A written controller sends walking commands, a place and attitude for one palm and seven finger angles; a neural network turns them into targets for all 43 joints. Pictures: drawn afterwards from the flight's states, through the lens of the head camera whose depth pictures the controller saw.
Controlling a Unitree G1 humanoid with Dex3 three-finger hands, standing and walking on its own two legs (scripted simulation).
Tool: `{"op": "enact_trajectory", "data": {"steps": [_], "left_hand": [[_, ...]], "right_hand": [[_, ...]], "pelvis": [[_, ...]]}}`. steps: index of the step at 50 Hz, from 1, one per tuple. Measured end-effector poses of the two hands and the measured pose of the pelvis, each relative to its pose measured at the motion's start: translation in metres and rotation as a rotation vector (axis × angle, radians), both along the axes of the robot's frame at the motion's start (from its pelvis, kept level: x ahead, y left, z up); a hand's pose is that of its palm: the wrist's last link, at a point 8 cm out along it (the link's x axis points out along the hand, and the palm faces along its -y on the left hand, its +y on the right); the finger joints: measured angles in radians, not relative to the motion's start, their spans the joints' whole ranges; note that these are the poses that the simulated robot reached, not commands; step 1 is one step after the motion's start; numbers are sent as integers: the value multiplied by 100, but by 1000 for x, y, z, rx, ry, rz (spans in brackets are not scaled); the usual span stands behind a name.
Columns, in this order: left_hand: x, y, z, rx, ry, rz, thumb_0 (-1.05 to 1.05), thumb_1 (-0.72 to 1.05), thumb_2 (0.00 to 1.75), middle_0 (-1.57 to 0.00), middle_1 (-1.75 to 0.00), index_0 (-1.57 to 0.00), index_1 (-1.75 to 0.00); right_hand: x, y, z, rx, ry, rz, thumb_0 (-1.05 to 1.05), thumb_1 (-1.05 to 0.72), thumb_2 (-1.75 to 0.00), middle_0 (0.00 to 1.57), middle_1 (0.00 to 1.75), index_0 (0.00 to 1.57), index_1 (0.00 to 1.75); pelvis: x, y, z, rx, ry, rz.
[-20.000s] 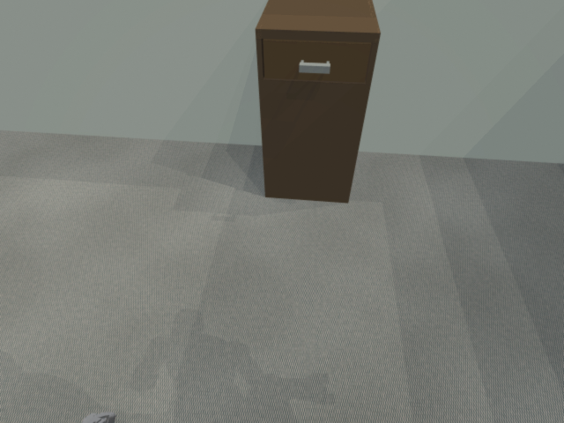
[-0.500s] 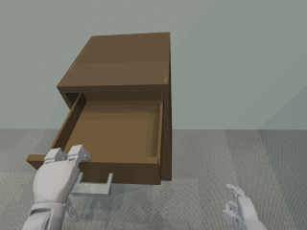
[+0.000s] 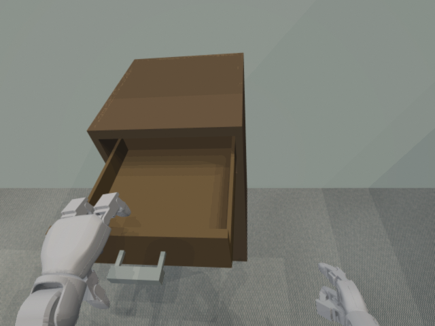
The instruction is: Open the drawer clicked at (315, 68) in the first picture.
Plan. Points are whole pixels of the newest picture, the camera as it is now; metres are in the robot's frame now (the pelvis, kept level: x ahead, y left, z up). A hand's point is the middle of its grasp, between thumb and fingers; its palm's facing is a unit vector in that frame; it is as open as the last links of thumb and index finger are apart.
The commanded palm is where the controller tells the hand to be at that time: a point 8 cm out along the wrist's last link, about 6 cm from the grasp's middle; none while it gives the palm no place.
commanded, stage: draw the hand back to the body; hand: left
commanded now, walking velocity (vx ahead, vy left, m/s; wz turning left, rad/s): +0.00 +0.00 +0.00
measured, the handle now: (139, 265) +0.24 +0.23 -0.06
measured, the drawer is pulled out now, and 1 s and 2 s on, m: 0.30 0.30 0.30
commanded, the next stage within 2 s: step back with the hand held close in 1.64 s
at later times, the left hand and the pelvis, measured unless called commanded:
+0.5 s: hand (80, 261) +0.17 +0.25 +0.10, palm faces +0.06 -0.10 -0.99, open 13.8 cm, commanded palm +0.14 +0.25 +0.16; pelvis -0.01 +0.00 +0.00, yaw +0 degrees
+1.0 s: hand (82, 235) +0.19 +0.22 +0.16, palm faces +0.37 -0.85 -0.37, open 12.5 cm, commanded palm +0.13 +0.27 +0.17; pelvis +0.00 +0.00 +0.00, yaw +1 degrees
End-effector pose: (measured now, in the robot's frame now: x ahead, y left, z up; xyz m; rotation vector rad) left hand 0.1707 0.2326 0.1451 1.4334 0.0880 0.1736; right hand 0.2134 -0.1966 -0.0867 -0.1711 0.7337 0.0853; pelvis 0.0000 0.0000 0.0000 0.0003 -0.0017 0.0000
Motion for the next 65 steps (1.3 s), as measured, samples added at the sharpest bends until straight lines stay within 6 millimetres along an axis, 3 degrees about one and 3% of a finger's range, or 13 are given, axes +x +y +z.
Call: {"op": "enact_trajectory", "data": {"steps": [6,15,33,37,41,50,65], "left_hand": [[-9,-4,-3,-1,6,-33,0,-49,30,-32,-120,-32,-120],[-16,16,3,24,-9,10,0,-49,30,-32,-120,-32,-120],[-28,27,13,37,-8,-14,0,-49,30,-32,-120,-32,-120],[-30,28,6,-635,-175,32,0,-47,31,-32,-118,-32,-119],[-29,23,10,-910,-324,20,0,-41,34,-31,-114,-31,-115],[-23,29,30,-953,-432,-29,0,-16,45,-29,-98,-28,-98],[-35,36,32,-911,-419,31,0,35,67,-25,-65,-25,-65]], "right_hand": [[-2,-2,3,-10,-7,3,1,-91,-90,20,30,20,30],[-6,-3,3,-17,-8,-10,1,-91,-90,20,30,20,30],[-9,-1,5,-24,-20,-20,1,-91,-90,20,30,20,30],[-13,1,13,-20,-104,-67,1,-91,-90,20,30,20,30],[-21,3,20,-37,-155,-78,1,-91,-90,20,30,20,30],[-32,-4,16,-42,-135,-88,1,-91,-90,20,30,20,30],[-26,-22,15,-55,-129,-123,1,-91,-90,20,30,20,30]], "pelvis": [[-2,0,0,-3,0,-4],[-5,0,0,-5,-11,3],[-6,5,0,-10,-4,3],[-5,5,0,-6,-40,13],[1,3,2,-5,-59,21],[4,-1,3,-8,-66,21],[1,-6,4,-7,-54,23]]}}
